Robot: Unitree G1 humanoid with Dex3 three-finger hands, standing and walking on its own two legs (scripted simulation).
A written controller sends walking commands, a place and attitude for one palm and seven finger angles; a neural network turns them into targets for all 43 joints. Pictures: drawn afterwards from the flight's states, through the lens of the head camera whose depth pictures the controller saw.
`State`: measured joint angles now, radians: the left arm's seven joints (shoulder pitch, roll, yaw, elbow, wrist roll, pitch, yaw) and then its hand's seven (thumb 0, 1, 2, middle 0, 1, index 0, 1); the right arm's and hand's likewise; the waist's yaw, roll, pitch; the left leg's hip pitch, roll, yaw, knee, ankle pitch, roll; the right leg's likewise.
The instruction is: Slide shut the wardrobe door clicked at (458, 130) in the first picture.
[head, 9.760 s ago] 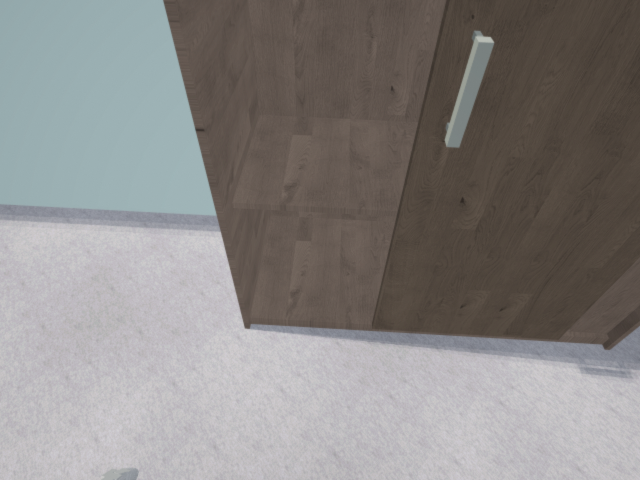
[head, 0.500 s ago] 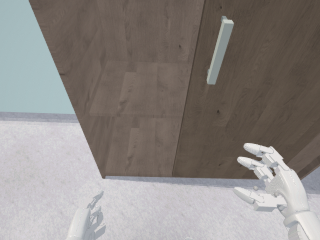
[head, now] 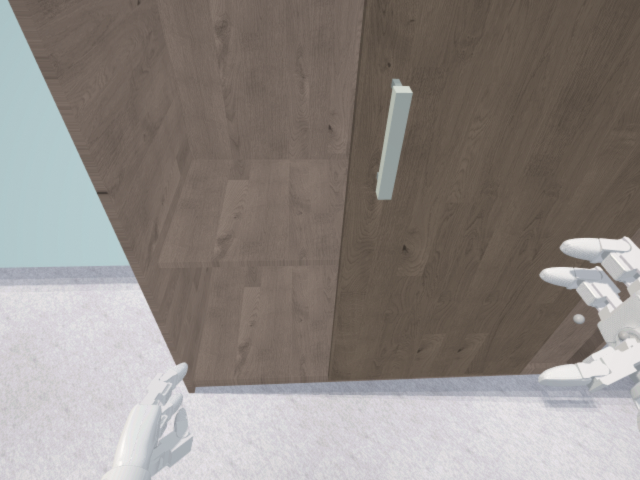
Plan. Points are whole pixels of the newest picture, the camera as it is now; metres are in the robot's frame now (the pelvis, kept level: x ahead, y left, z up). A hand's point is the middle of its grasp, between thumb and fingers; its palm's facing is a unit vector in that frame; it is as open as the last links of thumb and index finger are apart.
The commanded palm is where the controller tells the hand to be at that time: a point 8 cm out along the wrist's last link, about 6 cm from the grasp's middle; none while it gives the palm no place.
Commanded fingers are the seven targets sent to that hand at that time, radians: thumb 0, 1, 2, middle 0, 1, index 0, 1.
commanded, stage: raise the hand with hooked fingers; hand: right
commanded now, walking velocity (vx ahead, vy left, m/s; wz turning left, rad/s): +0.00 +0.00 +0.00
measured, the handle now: (389, 141) +0.57 -0.10 +0.17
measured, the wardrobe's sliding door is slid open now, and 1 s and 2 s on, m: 0.43 0.43 0.43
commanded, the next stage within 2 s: move the hooked fingers beside the handle in 0.80 s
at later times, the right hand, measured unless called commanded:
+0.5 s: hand (583, 277) +0.28 -0.26 +0.18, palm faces -0.02 +0.99 -0.11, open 14.0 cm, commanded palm +0.25 -0.31 +0.19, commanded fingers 0.00 0.50 -0.30 0.30 1.20 0.30 1.20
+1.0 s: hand (572, 263) +0.29 -0.25 +0.20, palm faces +0.03 +1.00 -0.09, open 14.0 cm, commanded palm +0.27 -0.29 +0.19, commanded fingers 0.00 0.50 -0.30 0.30 1.20 0.30 1.20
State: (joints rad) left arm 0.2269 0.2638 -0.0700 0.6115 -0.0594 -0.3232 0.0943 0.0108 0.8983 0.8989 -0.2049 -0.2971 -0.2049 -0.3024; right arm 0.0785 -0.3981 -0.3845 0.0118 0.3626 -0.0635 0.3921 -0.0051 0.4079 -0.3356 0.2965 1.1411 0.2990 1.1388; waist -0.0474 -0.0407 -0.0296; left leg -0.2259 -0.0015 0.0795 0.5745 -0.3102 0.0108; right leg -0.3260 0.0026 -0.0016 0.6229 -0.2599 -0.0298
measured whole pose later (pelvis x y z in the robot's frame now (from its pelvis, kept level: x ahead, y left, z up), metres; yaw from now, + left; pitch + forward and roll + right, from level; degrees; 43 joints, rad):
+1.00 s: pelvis +0.02 +0.02 +0.01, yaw +0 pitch -2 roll +0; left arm 0.22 0.28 -0.07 0.63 -0.08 -0.27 0.09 0.01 0.90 0.90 -0.21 -0.30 -0.21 -0.30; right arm -0.10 -0.46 -0.48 0.17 0.37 0.05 0.50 -0.01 0.50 -0.29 0.30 1.20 0.31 1.20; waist -0.04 -0.07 -0.03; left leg -0.16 -0.02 0.08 0.49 -0.30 0.04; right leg -0.25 -0.01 0.01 0.52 -0.23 0.00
